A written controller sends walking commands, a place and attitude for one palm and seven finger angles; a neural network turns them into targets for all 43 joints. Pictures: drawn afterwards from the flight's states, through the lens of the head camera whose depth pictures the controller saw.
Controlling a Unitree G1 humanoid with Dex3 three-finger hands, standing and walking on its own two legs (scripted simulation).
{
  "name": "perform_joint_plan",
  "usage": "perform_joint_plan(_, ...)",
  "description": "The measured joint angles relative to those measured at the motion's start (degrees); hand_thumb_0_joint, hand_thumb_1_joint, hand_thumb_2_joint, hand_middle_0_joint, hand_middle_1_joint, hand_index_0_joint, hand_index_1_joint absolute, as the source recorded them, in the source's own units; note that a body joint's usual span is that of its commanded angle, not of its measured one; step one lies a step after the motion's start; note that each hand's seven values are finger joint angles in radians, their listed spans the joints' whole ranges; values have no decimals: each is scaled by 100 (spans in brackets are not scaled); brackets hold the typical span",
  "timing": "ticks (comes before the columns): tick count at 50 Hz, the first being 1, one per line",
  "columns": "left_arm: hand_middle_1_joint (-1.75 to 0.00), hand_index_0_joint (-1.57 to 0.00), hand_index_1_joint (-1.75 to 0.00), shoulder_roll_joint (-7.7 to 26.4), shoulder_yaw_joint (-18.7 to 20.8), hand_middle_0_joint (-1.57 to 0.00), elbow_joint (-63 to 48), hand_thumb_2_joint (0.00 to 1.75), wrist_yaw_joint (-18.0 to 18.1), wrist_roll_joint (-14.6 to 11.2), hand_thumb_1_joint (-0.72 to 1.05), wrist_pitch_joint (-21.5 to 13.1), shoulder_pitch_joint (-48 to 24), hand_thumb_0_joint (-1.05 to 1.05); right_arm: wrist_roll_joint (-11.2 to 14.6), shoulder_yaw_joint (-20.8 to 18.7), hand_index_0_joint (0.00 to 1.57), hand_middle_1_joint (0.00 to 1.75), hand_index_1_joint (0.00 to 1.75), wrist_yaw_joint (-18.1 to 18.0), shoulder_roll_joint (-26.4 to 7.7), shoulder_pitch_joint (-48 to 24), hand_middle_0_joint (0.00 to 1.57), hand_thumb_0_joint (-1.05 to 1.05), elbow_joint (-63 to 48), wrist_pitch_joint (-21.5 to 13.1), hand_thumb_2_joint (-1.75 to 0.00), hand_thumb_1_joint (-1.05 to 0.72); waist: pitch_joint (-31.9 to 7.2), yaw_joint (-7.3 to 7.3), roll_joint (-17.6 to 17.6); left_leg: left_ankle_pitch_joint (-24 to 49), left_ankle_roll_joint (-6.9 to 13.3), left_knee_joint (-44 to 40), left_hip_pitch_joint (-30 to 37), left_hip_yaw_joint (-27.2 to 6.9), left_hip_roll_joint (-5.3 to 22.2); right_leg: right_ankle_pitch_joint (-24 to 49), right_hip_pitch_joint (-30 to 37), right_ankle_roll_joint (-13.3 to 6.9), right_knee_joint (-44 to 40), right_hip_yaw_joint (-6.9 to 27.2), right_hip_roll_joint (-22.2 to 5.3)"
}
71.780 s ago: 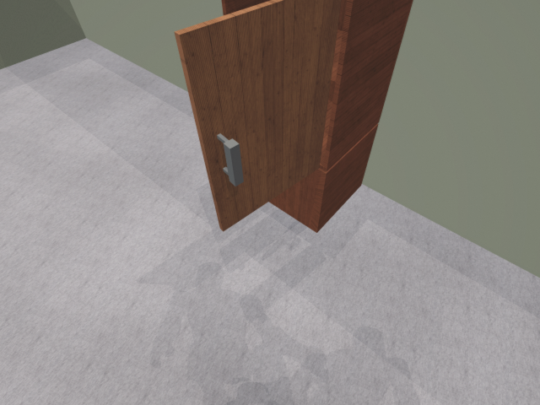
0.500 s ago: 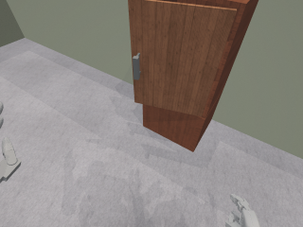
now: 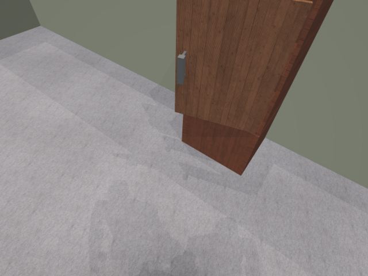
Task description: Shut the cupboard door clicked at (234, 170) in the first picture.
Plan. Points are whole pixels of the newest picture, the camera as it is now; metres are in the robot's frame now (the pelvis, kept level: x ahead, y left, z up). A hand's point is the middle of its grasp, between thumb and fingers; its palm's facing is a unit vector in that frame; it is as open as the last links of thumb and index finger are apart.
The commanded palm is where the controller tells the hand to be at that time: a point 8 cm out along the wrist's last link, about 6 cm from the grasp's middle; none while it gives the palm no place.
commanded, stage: let the arm hang, fingers relaxed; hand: left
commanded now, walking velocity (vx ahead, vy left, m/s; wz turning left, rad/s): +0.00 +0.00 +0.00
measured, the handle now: (182, 67) +0.90 +0.06 -0.05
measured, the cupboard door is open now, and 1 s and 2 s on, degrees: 17 17 17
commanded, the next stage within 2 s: look to check the result in 0.62 s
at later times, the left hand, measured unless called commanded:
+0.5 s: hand out of the picture -0.01 +0.18 -0.17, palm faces +0.00 -0.99 -0.17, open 7.4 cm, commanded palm none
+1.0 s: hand out of the picture +0.05 +0.22 -0.16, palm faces -0.03 -0.96 -0.28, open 7.4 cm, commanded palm none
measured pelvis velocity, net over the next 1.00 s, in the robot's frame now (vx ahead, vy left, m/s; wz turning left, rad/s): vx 0.01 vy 0.01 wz -0.03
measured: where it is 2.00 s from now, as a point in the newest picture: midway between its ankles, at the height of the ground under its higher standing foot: outside the picture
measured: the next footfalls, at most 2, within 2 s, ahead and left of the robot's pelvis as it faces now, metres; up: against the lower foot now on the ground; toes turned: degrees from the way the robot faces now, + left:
none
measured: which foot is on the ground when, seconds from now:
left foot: down 0.00-1.00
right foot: down 0.00-1.00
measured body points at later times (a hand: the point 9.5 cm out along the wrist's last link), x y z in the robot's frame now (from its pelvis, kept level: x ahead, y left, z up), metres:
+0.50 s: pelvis +0.00 +0.01 +0.00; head -0.01 +0.02 +0.45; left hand -0.01 +0.23 -0.16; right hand -0.01 -0.21 -0.16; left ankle +0.04 +0.10 -0.74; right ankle -0.01 -0.10 -0.74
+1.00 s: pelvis +0.01 +0.01 +0.01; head +0.02 +0.00 +0.46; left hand +0.05 +0.27 -0.14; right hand +0.04 -0.26 -0.15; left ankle +0.04 +0.10 -0.74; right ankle -0.01 -0.10 -0.74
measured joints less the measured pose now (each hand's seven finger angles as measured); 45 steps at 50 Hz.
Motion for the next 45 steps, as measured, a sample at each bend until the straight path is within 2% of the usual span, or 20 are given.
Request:
perform_joint_plan(10,-30,-20,-29,-142,-33,-20,606,90,19,9,92,-57,289,0,41,-61,20,30,30,-48,59,116,20,0,349,-108,-89,-91,-107,-15,184,140,102,-300,220,172,-93,99,77,92,-99,164,-94)
perform_joint_plan(25,-30,-20,-29,-353,-53,-20,510,90,4,46,91,-146,-1,0,32,-127,20,30,30,-53,8,-78,20,0,328,-185,-89,-91,-273,-30,74,188,136,-399,258,253,-134,104,28,128,-60,245,-137)
perform_joint_plan(45,-30,-20,-29,168,6,-20,523,90,-36,31,91,-174,-424,0,50,-142,20,30,30,-15,-415,-434,20,0,368,-215,-89,-91,-92,-49,135,182,78,-573,442,230,-114,115,238,95,-289,232,-97)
